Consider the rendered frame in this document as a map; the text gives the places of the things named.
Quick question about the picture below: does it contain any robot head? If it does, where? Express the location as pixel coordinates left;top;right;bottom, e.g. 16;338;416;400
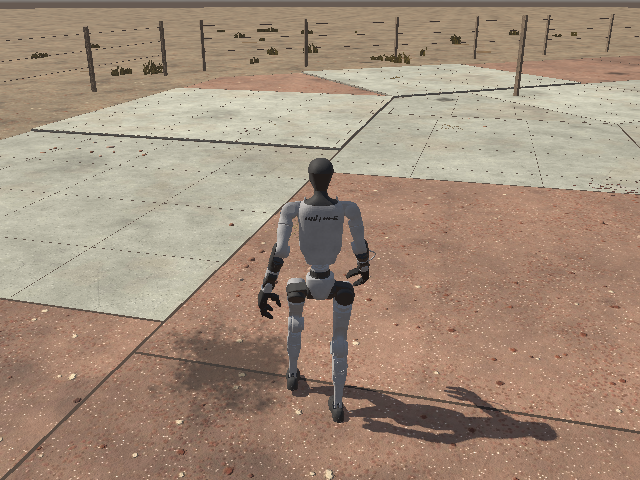
304;158;338;206

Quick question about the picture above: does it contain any robot right foot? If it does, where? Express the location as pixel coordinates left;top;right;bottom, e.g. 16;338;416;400
328;395;344;423

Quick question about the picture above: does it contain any left robot forearm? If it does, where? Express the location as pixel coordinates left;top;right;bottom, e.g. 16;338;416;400
261;243;284;293

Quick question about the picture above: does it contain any right robot upper arm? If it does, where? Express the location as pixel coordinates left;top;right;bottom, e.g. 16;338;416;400
341;201;367;255

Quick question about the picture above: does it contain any left robot upper arm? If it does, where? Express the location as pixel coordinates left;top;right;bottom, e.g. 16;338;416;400
274;201;300;259

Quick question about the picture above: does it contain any right robot hand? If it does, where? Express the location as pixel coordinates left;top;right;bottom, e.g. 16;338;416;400
346;266;369;286

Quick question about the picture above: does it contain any right robot forearm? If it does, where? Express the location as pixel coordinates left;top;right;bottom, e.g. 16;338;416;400
355;239;370;272

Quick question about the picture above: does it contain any left robot hand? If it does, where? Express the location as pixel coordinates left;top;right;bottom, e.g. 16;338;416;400
258;290;281;319

